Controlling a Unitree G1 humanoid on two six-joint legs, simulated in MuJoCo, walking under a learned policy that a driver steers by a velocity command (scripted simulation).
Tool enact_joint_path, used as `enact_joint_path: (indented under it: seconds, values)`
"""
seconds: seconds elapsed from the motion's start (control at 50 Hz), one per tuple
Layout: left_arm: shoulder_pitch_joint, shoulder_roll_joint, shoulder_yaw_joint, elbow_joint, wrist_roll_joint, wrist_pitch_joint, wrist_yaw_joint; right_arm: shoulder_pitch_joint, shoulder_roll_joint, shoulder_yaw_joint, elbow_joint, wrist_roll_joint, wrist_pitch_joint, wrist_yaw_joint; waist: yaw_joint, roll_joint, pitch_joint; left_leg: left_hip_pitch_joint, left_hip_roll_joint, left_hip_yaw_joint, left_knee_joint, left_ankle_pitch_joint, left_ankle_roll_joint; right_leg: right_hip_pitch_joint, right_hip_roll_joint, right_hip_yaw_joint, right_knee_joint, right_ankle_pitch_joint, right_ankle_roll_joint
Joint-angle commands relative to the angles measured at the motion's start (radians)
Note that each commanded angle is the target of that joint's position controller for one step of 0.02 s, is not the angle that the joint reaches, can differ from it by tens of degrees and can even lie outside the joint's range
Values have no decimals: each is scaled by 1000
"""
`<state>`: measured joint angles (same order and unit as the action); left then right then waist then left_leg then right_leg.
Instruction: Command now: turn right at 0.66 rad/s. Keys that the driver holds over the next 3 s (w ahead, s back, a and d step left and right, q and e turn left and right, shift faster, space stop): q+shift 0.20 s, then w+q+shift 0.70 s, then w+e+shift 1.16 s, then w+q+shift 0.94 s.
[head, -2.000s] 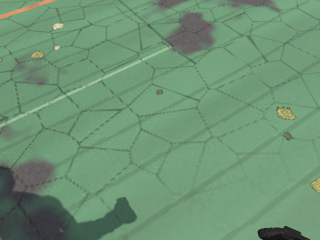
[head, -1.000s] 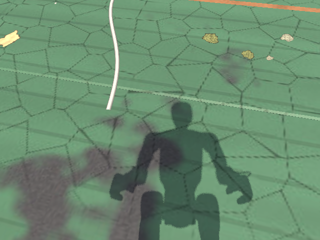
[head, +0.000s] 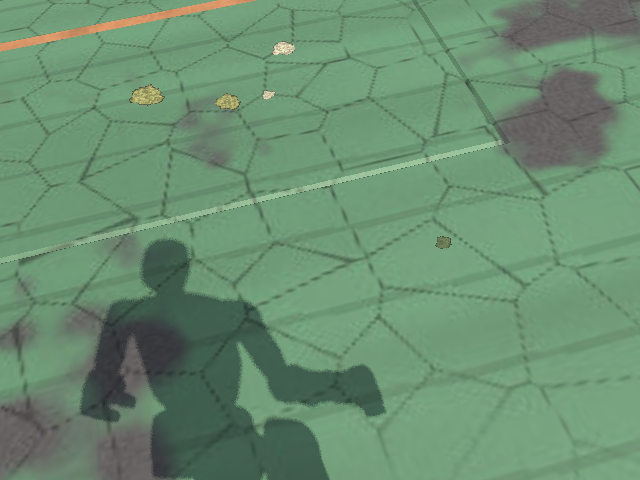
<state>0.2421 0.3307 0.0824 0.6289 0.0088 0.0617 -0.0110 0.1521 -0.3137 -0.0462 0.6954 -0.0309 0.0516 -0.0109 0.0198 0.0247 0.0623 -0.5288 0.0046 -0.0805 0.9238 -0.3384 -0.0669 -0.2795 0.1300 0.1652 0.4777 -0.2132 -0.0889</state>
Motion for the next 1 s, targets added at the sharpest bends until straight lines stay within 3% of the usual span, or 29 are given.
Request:
enact_joint_path:
  seconds: [0.02, 0.1, 0.14, 0.16, 0.18, 0.2, 0.22, 0.24, 0.26, 0.28, 0.3, 0.36, 0.44, 0.46, 0.48, 0.5, 0.52, 0.54, 0.56, 0.62, 0.7, 0.8, 0.86, 0.9, 0.92, 0.94, 0.96, 0.98, 1.0]
  values:
    - [28, 160, 44, -55, 10, -13, 8, -8, -79, -14, -58, 7, -19, -7, 24, -145, -126, -62, -9, 15, -55, 4, 14, 176, -266, 280, -94, 245, -135]
    - [0, 86, 3, -36, 24, -21, 9, 15, -57, -2, -41, 22, -20, -7, 16, -152, -144, 148, -3, 64, -156, -33, 50, 86, -268, 228, -68, 432, -115]
    - [-27, 40, -26, -19, 22, -25, 17, 38, -23, 11, -20, 29, -18, 0, -6, -136, -139, 299, 0, 71, -326, 19, 71, 38, -267, 202, -76, 364, -89]
    - [-41, 48, -31, -11, 16, -27, 23, 57, -12, 15, -10, 26, -22, 1, -30, -125, -121, 391, -14, 69, -473, 119, 85, -2, -252, 173, -60, 277, -60]
    - [-12, 65, -28, 1, 21, -32, 30, 29, -43, 11, -20, 15, -31, -1, -17, -87, -96, 422, 8, -13, -551, 185, 101, -23, -221, 154, -31, 182, -22]
    - [25, 62, -26, -5, 29, -34, 35, 29, -130, -3, -37, 1, -44, -1, 9, 69, -100, 415, 168, -238, -621, 282, 134, -30, -141, 68, 108, 47, 17]
    - [35, 74, -24, -25, 25, -31, 36, 63, -223, -36, -11, 15, -37, 9, 28, 178, -114, 424, 246, -403, -630, 141, 271, -113, -12, -82, 159, -232, 34]
    - [-13, 112, -20, -32, 39, -39, 33, 167, -209, -48, 19, 12, -31, 26, -34, 193, -87, 430, 274, -543, -706, -187, 333, -194, -18, -114, 249, -357, 36]
    - [-80, 122, -15, -45, 40, -50, 20, 204, -180, -46, 36, 7, -30, 37, -67, 169, -29, 401, 263, -588, -770, -467, 340, -250, -38, -89, 336, -370, 37]
    - [-107, 111, -16, -51, 36, -60, 7, 182, -170, -47, 37, 7, -30, 42, -56, 166, 14, 361, 238, -575, -791, -510, 322, -274, -53, -87, 387, -336, 50]
    - [-127, 97, -19, -60, 31, -71, -5, 165, -165, -50, 35, 14, -34, 39, -48, 157, 31, 326, 210, -540, -794, -438, 304, -268, -73, -83, 393, -279, 62]
    - [-136, 44, -35, -50, 30, -100, -18, 122, -160, -63, 22, 23, -49, 37, -34, 97, -37, 298, 92, -415, -757, -209, 269, -159, -56, -119, 309, -188, 102]
    - [-85, 14, -45, -39, -11, -106, 10, 11, -153, -80, -25, 22, -45, 46, 21, 109, -51, 145, 11, -382, -663, -145, 231, 104, -20, -154, -50, -140, 105]
    - [-8, 31, -37, -12, -14, -108, 30, -18, -140, -81, -36, 20, -43, 43, 65, 71, -59, 47, -24, -358, -591, -151, 193, 268, -35, -165, -167, -35, 96]
    - [100, 99, -19, 16, -5, -115, 50, -39, -108, -77, -53, 28, -53, 39, 107, 21, -99, -168, -77, -286, -468, -178, 129, 534, -129, -112, -162, -41, 76]
    - [154, 174, 0, 14, 11, -122, 64, 8, -7, -48, -71, 44, -68, 33, 112, -189, -174, -274, -135, -140, -156, -239, 114, 633, -409, 159, -236, -331, 37]
    - [82, 264, 23, -2, 41, -117, 70, -46, 1, -30, -126, 37, -76, 36, 84, -253, -135, -433, -85, -54, 19, -130, 110, 511, -611, 490, -320, -590, -67]
    - [44, 188, 11, -5, 51, -123, 61, -110, -67, -38, -141, 18, -74, 43, 68, -106, -81, -450, 22, -47, 121, -39, 113, 435, -600, 458, -300, -578, -96]
    - [36, 131, -7, -4, 43, -132, 49, -96, -79, -45, -127, 6, -73, 57, 51, -66, -59, -453, 21, -44, 163, 9, 111, 413, -532, 345, -293, -508, -74]
    - [93, 110, -17, 34, 30, -151, 35, -50, -78, -43, -105, -10, -53, 100, 42, -115, -32, -450, 45, 14, 306, 99, 104, 375, -408, 68, -329, -271, -16]
    - [176, 81, -22, 93, 30, -173, 12, -164, -65, -27, -147, -6, -43, 115, 56, -108, 53, -495, 64, 41, 329, 187, 110, 337, -375, -133, -362, -58, 2]
    - [223, 78, -23, 162, 34, -185, 20, -329, -28, 10, -203, -7, -48, 139, 69, -95, 139, -347, 57, 210, 16, 228, 160, 309, -352, -351, -405, 282, 30]
    - [239, 142, -12, 188, 31, -171, 34, -242, -28, 16, -180, 0, -48, 118, -14, -143, 26, -48, -71, 327, -110, 137, 242, 367, -369, -436, -178, 1194, 55]
    - [191, 213, 8, 172, 35, -140, 40, 97, -108, -22, -92, 7, -58, 93, -192, -193, -173, 328, -142, 279, -134, 20, 298, 307, -421, -412, 254, 1371, 32]
    - [174, 196, 1, 165, 34, -142, 36, 300, -158, -51, -17, -8, -64, 73, -277, -159, -254, 662, -124, 150, -268, 51, 328, 92, -398, -400, 553, 1120, 33]
    - [206, 52, -29, 136, 22, -151, 12, 222, -242, -83, -5, 0, -51, 47, -148, 142, -282, 953, 107, -225, -377, -149, 338, -321, -198, -385, 949, -116, 72]
    - [209, 70, -42, 46, -11, -172, 9, 232, -310, -91, -50, -11, -45, 44, -137, 140, -493, 1064, 341, -724, -559, -197, 463, -495, -142, -182, 1192, -204, 71]
    - [56, 123, -30, 40, -16, -181, 14, 251, -254, -88, -34, -13, -45, 29, -189, -37, -399, 968, 310, -637, -618, -149, 421, -550, -185, -111, 1184, -76, 58]
    - [82, 84, -42, 51, -28, -181, 18, 233, -212, -76, 9, -11, -62, 17, -123, -66, -217, 755, 312, -504, -638, -46, 394, -529, -226, -129, 1119, -57, 51]
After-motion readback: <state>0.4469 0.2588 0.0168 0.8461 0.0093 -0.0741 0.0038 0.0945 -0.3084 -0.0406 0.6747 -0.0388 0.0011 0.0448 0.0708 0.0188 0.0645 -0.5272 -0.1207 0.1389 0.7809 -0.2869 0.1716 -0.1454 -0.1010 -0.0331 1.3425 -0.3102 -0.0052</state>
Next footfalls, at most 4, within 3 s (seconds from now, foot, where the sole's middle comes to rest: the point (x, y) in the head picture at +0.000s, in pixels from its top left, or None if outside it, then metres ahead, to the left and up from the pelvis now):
0.20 left None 0.08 0.12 -0.78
0.48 right None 0.12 -0.09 -0.78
0.92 left None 0.42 0.30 -0.78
1.38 right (166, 311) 0.82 0.46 -0.78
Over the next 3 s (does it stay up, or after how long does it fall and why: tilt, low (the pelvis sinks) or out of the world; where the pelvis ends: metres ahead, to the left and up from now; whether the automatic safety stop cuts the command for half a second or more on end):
stays up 2.06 0.57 -0.01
